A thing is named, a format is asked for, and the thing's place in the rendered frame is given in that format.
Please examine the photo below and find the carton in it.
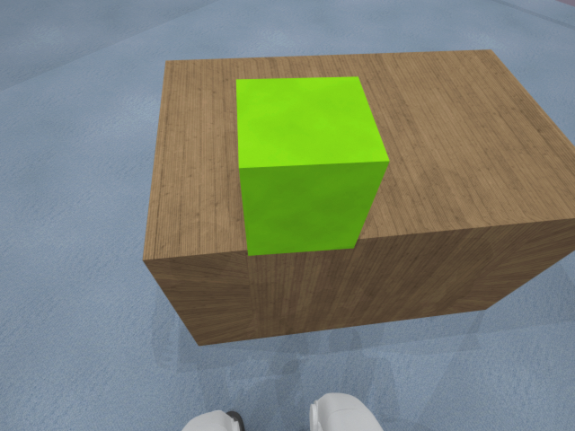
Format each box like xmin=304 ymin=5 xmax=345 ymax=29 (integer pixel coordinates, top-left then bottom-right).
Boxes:
xmin=236 ymin=76 xmax=390 ymax=256

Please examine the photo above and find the right robot thigh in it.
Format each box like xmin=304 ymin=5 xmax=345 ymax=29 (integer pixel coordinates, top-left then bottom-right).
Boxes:
xmin=309 ymin=393 xmax=384 ymax=431

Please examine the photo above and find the pedestal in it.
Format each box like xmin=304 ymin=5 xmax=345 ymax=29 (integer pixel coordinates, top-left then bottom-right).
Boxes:
xmin=143 ymin=49 xmax=575 ymax=346

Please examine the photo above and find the left robot thigh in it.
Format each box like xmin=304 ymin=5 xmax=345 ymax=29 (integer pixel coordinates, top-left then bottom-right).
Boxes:
xmin=182 ymin=410 xmax=240 ymax=431

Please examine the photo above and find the robot thigh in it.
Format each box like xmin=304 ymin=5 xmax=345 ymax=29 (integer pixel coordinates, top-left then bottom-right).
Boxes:
xmin=309 ymin=393 xmax=384 ymax=431
xmin=182 ymin=410 xmax=240 ymax=431

